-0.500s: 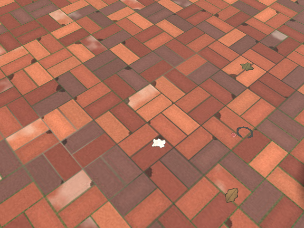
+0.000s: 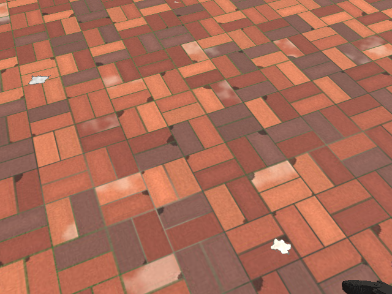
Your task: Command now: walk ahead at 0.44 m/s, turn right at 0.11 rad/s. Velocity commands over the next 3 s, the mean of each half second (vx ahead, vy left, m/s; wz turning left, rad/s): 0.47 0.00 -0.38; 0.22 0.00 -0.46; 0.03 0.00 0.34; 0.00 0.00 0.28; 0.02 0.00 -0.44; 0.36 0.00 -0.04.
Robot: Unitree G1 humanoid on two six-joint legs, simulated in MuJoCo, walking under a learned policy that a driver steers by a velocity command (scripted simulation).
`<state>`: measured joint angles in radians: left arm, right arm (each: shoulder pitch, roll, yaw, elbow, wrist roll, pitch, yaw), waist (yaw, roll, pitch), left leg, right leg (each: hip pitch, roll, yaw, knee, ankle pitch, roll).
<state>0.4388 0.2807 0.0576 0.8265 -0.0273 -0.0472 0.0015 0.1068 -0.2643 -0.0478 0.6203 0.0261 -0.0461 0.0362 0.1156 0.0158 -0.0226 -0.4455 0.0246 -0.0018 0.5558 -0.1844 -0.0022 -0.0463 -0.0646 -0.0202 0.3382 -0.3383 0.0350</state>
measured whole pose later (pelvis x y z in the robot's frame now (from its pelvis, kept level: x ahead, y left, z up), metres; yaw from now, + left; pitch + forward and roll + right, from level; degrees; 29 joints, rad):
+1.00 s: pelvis +0.45 -0.07 -0.01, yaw -29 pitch +2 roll -1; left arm 0.20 0.29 0.05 0.70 0.01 0.00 0.02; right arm 0.14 -0.28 -0.04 0.72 -0.02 -0.05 0.00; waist 0.02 0.02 0.01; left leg -0.42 -0.01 -0.05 0.52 -0.09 -0.01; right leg -0.24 0.13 0.16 0.57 -0.35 -0.06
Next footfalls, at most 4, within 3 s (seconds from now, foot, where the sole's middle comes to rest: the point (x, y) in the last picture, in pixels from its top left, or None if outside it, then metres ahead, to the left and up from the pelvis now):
0.04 left None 0.12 0.13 -0.78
0.52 right None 0.41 -0.15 -0.78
0.98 left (239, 263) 0.62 -0.03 -0.78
1.58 left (219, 267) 0.60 0.04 -0.78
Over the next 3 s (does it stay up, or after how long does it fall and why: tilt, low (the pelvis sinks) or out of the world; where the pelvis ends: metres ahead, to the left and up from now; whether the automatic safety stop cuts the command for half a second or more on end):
stays up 0.68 -0.17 -0.02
